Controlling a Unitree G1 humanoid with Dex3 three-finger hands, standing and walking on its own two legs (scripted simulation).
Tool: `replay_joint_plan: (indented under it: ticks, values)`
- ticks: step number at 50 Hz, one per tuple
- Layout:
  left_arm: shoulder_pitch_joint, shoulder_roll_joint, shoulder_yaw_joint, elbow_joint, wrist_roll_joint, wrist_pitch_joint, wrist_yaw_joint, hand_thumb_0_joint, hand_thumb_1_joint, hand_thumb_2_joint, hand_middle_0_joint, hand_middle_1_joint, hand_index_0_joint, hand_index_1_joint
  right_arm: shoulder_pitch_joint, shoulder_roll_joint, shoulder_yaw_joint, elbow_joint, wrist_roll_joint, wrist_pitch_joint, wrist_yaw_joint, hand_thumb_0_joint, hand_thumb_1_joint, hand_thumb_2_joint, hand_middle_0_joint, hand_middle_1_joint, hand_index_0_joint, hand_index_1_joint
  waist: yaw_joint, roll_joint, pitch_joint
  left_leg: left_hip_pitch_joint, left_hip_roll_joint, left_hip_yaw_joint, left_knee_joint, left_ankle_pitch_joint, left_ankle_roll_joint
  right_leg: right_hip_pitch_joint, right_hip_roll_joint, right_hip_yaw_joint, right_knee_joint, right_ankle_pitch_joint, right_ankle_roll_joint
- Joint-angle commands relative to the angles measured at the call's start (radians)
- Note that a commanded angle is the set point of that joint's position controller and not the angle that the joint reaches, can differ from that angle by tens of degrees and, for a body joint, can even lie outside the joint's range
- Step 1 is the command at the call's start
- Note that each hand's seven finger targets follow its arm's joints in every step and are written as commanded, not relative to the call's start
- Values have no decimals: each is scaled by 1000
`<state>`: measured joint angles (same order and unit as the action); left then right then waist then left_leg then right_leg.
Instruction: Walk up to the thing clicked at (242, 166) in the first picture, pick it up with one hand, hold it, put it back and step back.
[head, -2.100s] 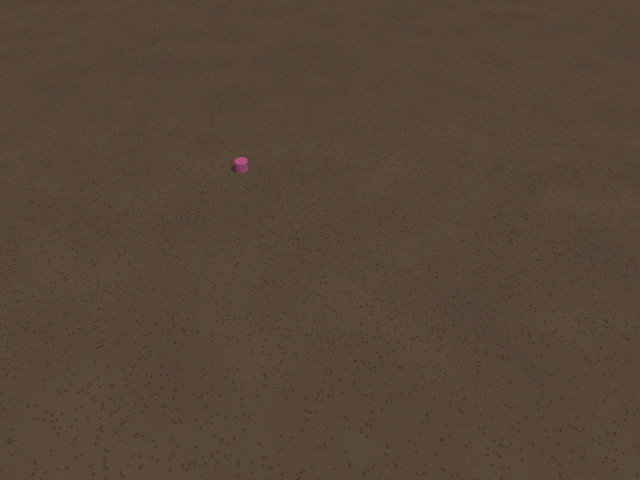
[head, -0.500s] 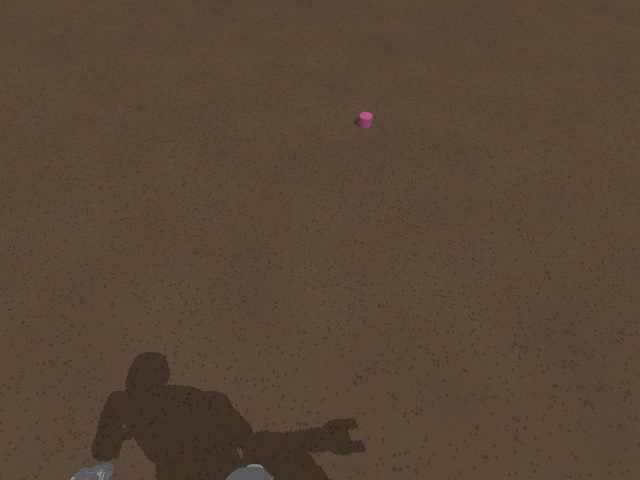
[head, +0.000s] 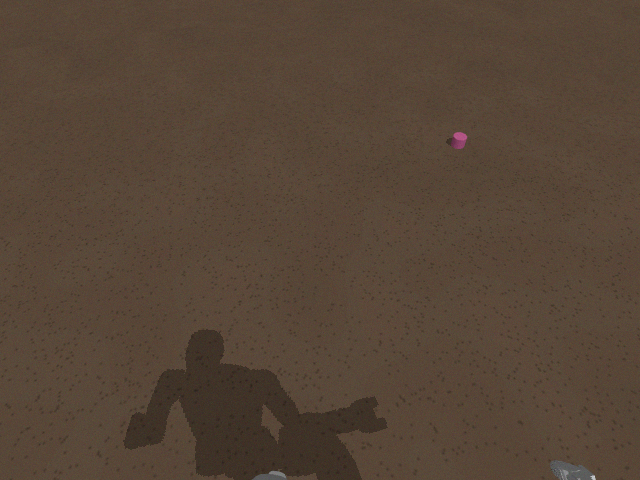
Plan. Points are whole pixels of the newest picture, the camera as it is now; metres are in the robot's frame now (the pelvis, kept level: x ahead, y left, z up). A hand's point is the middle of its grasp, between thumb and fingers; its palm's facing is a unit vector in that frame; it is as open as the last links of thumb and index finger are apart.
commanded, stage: walk up
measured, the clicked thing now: (458, 140) +1.67 -0.63 -0.72
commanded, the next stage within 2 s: stand in 1.10 s
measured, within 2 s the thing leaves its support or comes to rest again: neither
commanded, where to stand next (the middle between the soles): +0.07 +0.00 m, yaw +10 degrees
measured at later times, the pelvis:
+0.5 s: pelvis +0.00 +0.02 +0.01, yaw +10 degrees
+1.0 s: pelvis +0.00 +0.01 +0.03, yaw +13 degrees
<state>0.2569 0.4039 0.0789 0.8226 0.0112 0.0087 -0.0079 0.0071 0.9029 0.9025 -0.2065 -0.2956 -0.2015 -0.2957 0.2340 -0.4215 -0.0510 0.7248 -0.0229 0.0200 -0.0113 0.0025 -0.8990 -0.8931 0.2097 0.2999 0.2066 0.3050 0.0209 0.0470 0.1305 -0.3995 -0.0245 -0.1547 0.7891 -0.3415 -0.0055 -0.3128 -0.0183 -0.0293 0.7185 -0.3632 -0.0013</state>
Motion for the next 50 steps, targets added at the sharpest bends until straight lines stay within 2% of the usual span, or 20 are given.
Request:
replay_joint_plan:
  ticks: [1, 2, 5, 7, 11, 15, 16, 18, 19, 20, 23, 27, 29, 31, 33, 35, 37, 39, 45, 50]
  values:
    - [-7, 366, 91, -102, 33, -48, 24, 0, 900, 900, -200, -300, -200, -300, 5, -164, -58, -93, 9, -2, -30, 0, -900, -900, 200, 300, 200, 300, 17, -254, -116, -238, -46, -11, 385, -293, 29, 107, -503, 627, -447, 94, -296]
    - [-73, 362, 91, -116, 20, -45, 24, 0, 900, 900, -200, -300, -200, -300, 41, -205, -71, -65, 11, -3, -30, 0, -900, -900, 200, 300, 200, 300, -5, -274, -84, -202, -6, -16, 446, -273, 18, 30, -533, 669, -480, 55, -348]
    - [-87, 259, 64, -103, 21, -56, 26, 0, 900, 900, -200, -300, -200, -300, 62, -214, -86, -5, 14, -6, 4, 0, -900, -900, 200, 300, 200, 300, -20, -182, -28, -144, -14, 25, 405, -85, 6, 4, -269, 213, -378, 13, -200]
    - [-21, 265, 67, -81, 31, -57, 22, 0, 900, 900, -200, -300, -200, -300, 53, -188, -77, -5, 6, -6, 22, 0, -900, -900, 200, 300, 200, 300, 10, -241, -39, -156, -12, 65, 305, -49, 1, 63, -217, 154, -376, -65, -169]
    - [30, 264, 76, -96, 41, -54, 6, 0, 900, 900, -200, -300, -200, -300, -4, -156, -57, -2, 6, -31, 34, 0, -900, -900, 200, 300, 200, 300, 60, -308, -92, -99, 5, 149, -18, -153, -8, 197, -228, 103, -312, 34, -199]
    - [11, 259, 58, -105, 11, -28, -4, 0, 900, 900, -200, -300, -200, -300, 83, -141, -58, 62, 5, -56, 14, 0, -900, -900, 200, 300, 200, 300, 0, -249, -146, 175, -44, 234, -287, 74, 10, 72, -235, 41, -133, 241, -165]
    - [19, 211, 39, -111, 8, -22, -3, 0, 900, 900, -200, -300, -200, -300, 124, -160, -65, 80, 2, -66, 5, 0, -900, -900, 200, 300, 200, 300, -22, -145, -176, 267, -35, 180, -347, 111, 24, 25, -207, 7, -1, 224, -122]
    - [4, 100, 4, -129, -13, -9, -3, 0, 900, 900, -200, -300, -200, -300, 78, -283, -77, 44, -21, -81, -8, 0, -900, -900, 200, 300, 200, 300, -13, 172, -156, 287, 316, -427, -483, 43, 170, -250, -24, -27, 205, -196, -10]
    - [-42, 207, 34, -103, -8, -3, 14, 0, 900, 900, -200, -300, -200, -300, 71, -332, -88, 57, -4, -78, -8, 0, -900, -900, 200, 300, 200, 300, -46, 123, -120, 127, 365, -455, -488, -30, 276, -153, -72, 70, 252, -274, -18]
    - [-43, 231, 36, -88, -8, -4, 13, 0, 900, 900, -200, -300, -200, -300, 28, -309, -82, 60, -2, -74, -10, 0, -900, -900, 200, 300, 200, 300, -24, 105, -57, 50, 346, -421, -482, -46, 294, -127, -84, 71, 279, -253, -22]
    - [38, 196, 29, -35, -17, -13, 8, 0, 900, 900, -200, -300, -200, -300, -14, -212, -41, 58, 7, -86, -17, 0, -900, -900, 200, 300, 200, 300, 12, 127, -92, 188, 224, -159, -349, 380, 201, -147, -88, 66, 149, -131, -22]
    - [14, 175, 19, 4, -7, -27, 12, 0, 900, 900, -200, -300, -200, -300, -22, -212, -37, 72, 16, -75, -13, 0, -900, -900, 200, 300, 200, 300, -4, 137, -154, 146, 194, -89, -266, 520, 174, 38, -33, -6, -63, -59, -24]
    - [37, 178, 16, 35, -2, -36, 16, 0, 900, 900, -200, -300, -200, -300, -53, -199, -30, 72, 27, -60, -12, 0, -900, -900, 200, 300, 200, 300, 17, 107, -156, 78, 152, -47, -209, 413, 127, 154, -16, -10, -233, 135, -33]
    - [14, 235, 22, 41, 12, -49, 21, 0, 900, 900, -200, -300, -200, -300, -63, -134, -10, 70, 42, -53, -9, 0, -900, -900, 200, 300, 200, 300, 9, -45, -174, -11, 73, 3, -139, 211, 55, 211, -153, 167, -279, 257, -90]
    - [-123, 275, 18, 22, 10, -49, 12, 0, 900, 900, -200, -300, -200, -300, -14, -144, -24, 126, 31, -41, -10, 0, -900, -900, 200, 300, 200, 300, -47, -157, -133, 132, 10, 81, -62, -124, 30, -10, -303, 308, -344, 41, -195]
    - [-162, 218, -4, 20, 9, -43, 7, 0, 900, 900, -200, -300, -200, -300, -9, -158, -26, 156, 23, -49, -3, 0, -900, -900, 200, 300, 200, 300, -68, -123, -102, 204, 34, 33, -223, -55, 45, -80, -224, 189, -323, 19, -123]
    - [-158, 188, -12, 50, -3, -40, 6, 0, 900, 900, -200, -300, -200, -300, -78, -178, -25, 161, 20, -61, 4, 0, -900, -900, 200, 300, 200, 300, -27, -76, -79, 113, 108, -96, -328, 40, 81, -22, -99, 70, -245, 0, -48]
    - [-120, 182, -10, 85, -4, -40, 3, 0, 900, 900, -200, -300, -200, -300, -118, -187, -16, 165, 18, -65, 8, 0, -900, -900, 200, 300, 200, 300, 5, -73, -89, 52, 130, -117, -357, -26, 90, 62, -81, 63, -267, -50, -44]
    - [-153, 180, -18, 130, -13, -49, 4, 0, 900, 900, -200, -300, -200, -300, -130, -169, 7, 229, 21, -72, 7, 0, -900, -900, 200, 300, 200, 300, 0, -19, -171, 136, 102, -51, -355, 246, 54, 169, -114, 51, -285, 180, -50]
    - [-186, 177, -25, 162, -15, -40, 3, 0, 900, 900, -200, -300, -200, -300, -157, -167, 10, 260, 22, -67, 4, 0, -900, -900, 200, 300, 200, 300, 0, -5, -161, 117, 110, -57, -412, 234, 47, 215, -112, 30, -317, 164, -30]
